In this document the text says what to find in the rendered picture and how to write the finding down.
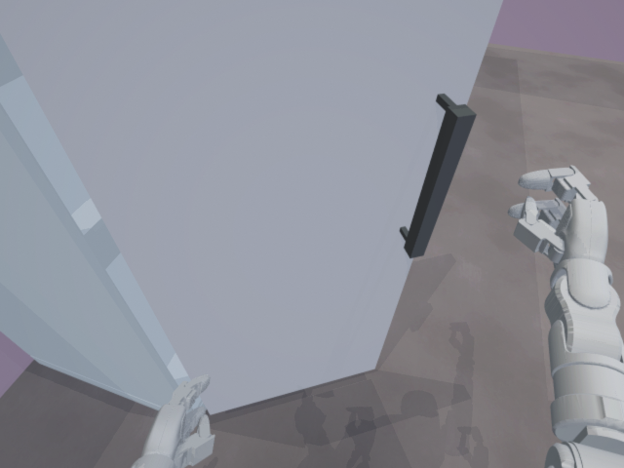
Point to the right robot hand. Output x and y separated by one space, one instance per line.
582 225

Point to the handle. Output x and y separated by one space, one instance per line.
455 129

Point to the robot right forearm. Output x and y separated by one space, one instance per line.
586 356

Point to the robot right upper arm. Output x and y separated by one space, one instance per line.
574 455

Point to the left robot hand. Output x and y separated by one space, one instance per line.
169 433

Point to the fridge door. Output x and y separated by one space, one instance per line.
254 161

